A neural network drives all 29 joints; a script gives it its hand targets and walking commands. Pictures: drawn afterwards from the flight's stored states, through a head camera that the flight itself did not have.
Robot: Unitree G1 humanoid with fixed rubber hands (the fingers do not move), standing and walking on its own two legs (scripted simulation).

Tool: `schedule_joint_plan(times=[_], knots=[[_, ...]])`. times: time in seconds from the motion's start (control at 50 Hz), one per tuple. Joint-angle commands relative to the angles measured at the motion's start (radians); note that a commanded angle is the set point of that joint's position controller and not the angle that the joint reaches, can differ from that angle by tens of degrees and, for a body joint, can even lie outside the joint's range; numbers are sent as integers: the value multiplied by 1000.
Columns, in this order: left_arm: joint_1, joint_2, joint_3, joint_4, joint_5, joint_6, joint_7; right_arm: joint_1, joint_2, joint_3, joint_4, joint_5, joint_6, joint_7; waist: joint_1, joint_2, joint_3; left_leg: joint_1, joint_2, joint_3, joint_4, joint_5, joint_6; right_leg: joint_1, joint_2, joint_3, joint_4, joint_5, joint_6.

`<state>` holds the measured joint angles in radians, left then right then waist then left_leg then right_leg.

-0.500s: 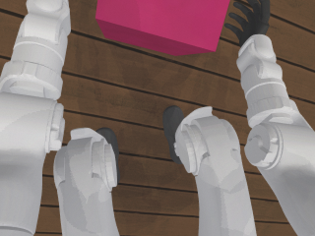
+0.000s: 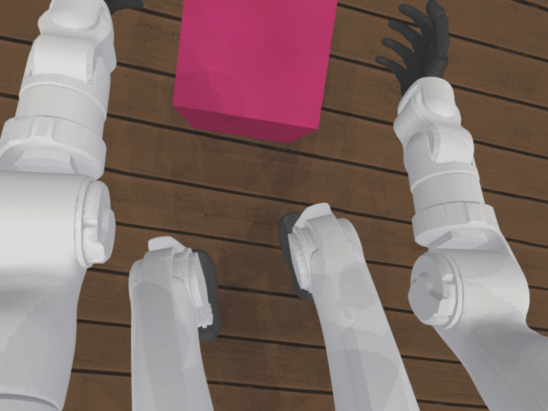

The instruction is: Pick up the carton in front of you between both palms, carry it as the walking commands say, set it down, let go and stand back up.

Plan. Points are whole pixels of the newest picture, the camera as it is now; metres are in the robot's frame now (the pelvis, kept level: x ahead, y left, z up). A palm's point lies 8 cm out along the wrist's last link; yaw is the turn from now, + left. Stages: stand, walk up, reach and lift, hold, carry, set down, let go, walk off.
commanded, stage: set down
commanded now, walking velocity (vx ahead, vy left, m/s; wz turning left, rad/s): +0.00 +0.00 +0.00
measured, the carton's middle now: (251, 71) +0.55 -0.06 -0.33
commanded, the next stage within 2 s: let go in 0.58 s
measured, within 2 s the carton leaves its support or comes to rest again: neither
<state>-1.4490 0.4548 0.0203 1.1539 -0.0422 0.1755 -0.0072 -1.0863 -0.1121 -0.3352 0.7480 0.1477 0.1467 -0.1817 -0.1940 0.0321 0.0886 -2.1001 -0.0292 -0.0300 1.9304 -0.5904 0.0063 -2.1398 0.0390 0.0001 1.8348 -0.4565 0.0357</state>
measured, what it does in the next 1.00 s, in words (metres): rises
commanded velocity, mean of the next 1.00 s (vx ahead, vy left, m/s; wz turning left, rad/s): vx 0.00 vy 0.00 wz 0.00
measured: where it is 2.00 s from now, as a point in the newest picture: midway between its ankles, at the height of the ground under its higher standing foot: (254, 290)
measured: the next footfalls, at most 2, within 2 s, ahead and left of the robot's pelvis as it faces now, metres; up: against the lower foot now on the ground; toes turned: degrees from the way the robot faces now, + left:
none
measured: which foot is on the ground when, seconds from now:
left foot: down 0.00-1.00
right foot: down 0.00-1.00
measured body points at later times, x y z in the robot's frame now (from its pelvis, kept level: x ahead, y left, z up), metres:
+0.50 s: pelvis +0.02 +0.01 +0.13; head +0.33 +0.02 +0.46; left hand +0.60 +0.13 +0.03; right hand +0.48 -0.25 +0.03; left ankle +0.09 +0.11 -0.42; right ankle +0.13 -0.12 -0.42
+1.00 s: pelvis +0.08 -0.01 +0.25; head +0.30 +0.01 +0.64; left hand +0.47 +0.18 +0.14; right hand +0.41 -0.24 +0.15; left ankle +0.09 +0.12 -0.42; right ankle +0.13 -0.12 -0.42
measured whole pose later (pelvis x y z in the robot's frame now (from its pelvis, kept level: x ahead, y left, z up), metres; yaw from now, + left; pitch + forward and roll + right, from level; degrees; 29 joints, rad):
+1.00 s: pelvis +0.08 -0.01 +0.25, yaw +4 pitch +33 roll +1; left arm -0.53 0.13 0.21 0.62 0.12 0.14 0.11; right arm -0.35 -0.14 -0.20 0.52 -0.04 0.10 0.10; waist -0.13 -0.01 -0.07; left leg -1.11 -0.06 -0.08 0.88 -0.34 -0.02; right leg -1.15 0.00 0.01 0.86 -0.28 0.00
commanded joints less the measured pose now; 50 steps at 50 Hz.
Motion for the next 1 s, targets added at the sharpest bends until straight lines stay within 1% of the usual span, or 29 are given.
schedule_joint_plan(times=[0.0, 0.12, 0.2, 0.26, 0.36, 0.5, 0.54, 0.56, 0.6, 0.66, 0.7, 0.76, 0.8, 0.84, 0.88, 0.94, 0.98], knots=[[-255, 97, 29, -120, 22, -17, -8, -147, -88, -15, -126, -13, -9, 6, -41, 118, -1069, 472, -48, 40, -235, 178, 21, 660, 24, -99, -179, 322, 57], [-243, 78, 14, -231, 28, 18, -17, -89, -111, -40, -206, -19, 18, 13, -66, 196, -1202, 673, -58, 45, -331, 251, 4, 697, 30, -121, -277, 368, 47], [-217, 65, 18, -278, 37, 43, -23, -57, -114, -48, -241, -19, 35, 23, -67, 218, -1228, 778, -61, 42, -401, 300, -3, 718, 31, -127, -344, 395, 43], [-189, 56, 34, -285, 51, 52, -27, -35, -107, -52, -245, -23, 41, 34, -59, 216, -1215, 826, -60, 36, -457, 330, -5, 737, 31, -126, -397, 410, 43], [-141, 41, 69, -266, 79, 51, -35, -5, -92, -62, -233, -43, 39, 53, -49, 194, -1179, 882, -59, 23, -558, 368, -7, 786, 31, -120, -490, 432, 48], [-96, 19, 101, -252, 109, 40, -47, 27, -76, -86, -233, -89, 29, 76, -50, 171, -1149, 984, -57, 10, -704, 410, -12, 881, 26, -117, -627, 459, 52], [-82, 7, 111, -234, 119, 37, -52, 35, -65, -97, -216, -105, 27, 83, -51, 167, -1107, 994, -55, 5, -742, 407, -13, 891, 24, -116, -663, 453, 53], [-65, -2, 119, -227, 126, 35, -54, 47, -57, -101, -210, -114, 25, 88, -49, 163, -1096, 1004, -55, 4, -761, 410, -14, 901, 23, -117, -680, 453, 54], [-28, -15, 145, -222, 146, 29, -53, 66, -47, -101, -211, -133, 18, 101, -35, 153, -1091, 1027, -54, 3, -797, 428, -16, 937, 22, -115, -711, 460, 54], [74, -51, 177, -250, 179, 16, -38, 157, -40, -93, -225, -165, 4, 129, -18, 142, -1134, 1103, -57, 3, -848, 495, -21, 1017, 24, -115, -751, 504, 50], [164, -90, 195, -297, 197, 7, -18, 237, -46, -81, -245, -187, -8, 153, -10, 138, -1165, 1173, -60, 0, -882, 554, -28, 1071, 25, -113, -778, 537, 41], [323, -162, 209, -403, 209, -3, 31, 362, -76, -46, -285, -210, -22, 195, 4, 127, -1187, 1293, -62, -7, -943, 632, -40, 1162, 28, -106, -830, 571, 19], [426, -209, 208, -487, 204, -12, 70, 436, -104, -15, -314, -217, -33, 225, 12, 109, -1153, 1345, -62, -12, -991, 643, -46, 1228, 27, -96, -869, 571, 3], [514, -240, 199, -565, 192, -26, 101, 507, -124, 22, -334, -215, -43, 251, 18, 88, -1078, 1348, -61, -13, -1041, 598, -51, 1305, 19, -81, -908, 553, -9], [593, -256, 194, -625, 181, -39, 120, 573, -134, 62, -341, -205, -51, 271, 26, 67, -979, 1327, -58, -7, -1092, 521, -54, 1386, 10, -62, -949, 517, -15], [720, -270, 184, -676, 166, -60, 127, 684, -143, 119, -334, -185, -64, 292, 38, 41, -843, 1313, -52, 6, -1160, 421, -51, 1498, -3, -37, -1011, 467, -15], [812, -271, 174, -683, 155, -76, 122, 766, -150, 151, -329, -173, -75, 299, 45, 21, -774, 1318, -48, 13, -1195, 385, -47, 1571, -9, -21, -1048, 459, -13]])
